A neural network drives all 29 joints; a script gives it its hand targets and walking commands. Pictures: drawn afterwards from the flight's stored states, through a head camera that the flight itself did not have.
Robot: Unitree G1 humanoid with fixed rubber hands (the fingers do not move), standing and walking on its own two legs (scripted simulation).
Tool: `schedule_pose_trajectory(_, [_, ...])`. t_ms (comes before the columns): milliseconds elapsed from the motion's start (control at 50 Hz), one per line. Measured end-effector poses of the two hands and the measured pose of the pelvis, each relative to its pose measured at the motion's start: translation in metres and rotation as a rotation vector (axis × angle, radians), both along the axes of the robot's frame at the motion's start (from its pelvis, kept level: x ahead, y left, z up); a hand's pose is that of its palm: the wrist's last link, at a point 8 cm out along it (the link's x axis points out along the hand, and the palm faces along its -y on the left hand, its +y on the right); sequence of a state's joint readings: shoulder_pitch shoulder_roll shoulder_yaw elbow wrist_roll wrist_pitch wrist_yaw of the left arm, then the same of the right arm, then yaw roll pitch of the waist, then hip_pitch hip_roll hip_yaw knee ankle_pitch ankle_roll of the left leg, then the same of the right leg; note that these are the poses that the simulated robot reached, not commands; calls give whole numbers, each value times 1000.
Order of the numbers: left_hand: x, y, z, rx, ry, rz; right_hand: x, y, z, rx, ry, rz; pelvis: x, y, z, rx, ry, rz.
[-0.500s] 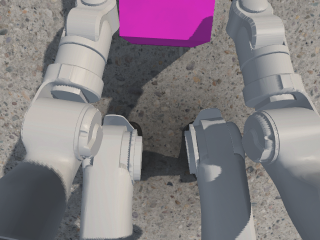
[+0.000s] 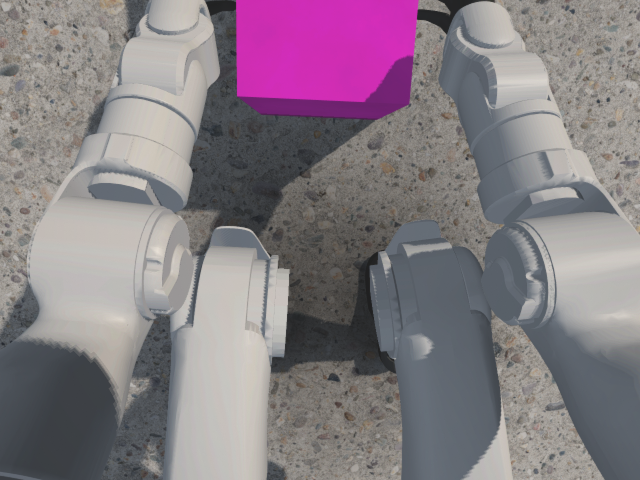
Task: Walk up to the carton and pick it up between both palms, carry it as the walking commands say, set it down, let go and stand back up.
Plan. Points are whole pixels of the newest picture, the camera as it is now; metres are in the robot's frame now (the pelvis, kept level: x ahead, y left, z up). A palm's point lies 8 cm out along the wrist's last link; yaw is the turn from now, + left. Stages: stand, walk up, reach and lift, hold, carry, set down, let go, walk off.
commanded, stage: set down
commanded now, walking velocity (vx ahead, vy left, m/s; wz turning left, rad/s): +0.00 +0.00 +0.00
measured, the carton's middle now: out of the picture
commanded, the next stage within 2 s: none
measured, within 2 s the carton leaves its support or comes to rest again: neither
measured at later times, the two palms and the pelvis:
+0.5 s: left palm out of the picture +0.55 +0.13 -0.17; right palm (469, 14) +0.53 -0.14 -0.17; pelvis +0.00 +0.01 +0.00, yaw +0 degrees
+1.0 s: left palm out of the picture +0.55 +0.13 -0.18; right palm (472, 12) +0.53 -0.14 -0.17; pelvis +0.01 +0.01 +0.00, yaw +0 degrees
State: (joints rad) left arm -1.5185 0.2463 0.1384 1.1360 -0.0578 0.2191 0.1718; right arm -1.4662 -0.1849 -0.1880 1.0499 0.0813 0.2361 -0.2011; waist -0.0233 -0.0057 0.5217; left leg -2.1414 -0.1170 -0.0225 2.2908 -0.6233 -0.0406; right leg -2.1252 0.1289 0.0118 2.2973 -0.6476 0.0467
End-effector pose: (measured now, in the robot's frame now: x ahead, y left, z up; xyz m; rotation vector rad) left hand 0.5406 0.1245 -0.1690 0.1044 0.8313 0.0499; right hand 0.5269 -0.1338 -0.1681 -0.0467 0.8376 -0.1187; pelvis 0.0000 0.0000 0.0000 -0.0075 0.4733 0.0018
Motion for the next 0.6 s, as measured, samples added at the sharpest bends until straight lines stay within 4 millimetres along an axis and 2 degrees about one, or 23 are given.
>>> schedule_pose_trajectory(300, [5,1,-2,-20,-5,-20,0,-2,-4,34,-22,-18,3,11,-3,-17,-1,6])
schedule_pose_trajectory(600, [5,3,-5,-52,-14,-29,2,-5,-6,60,-28,18,4,10,-3,-11,3,9])
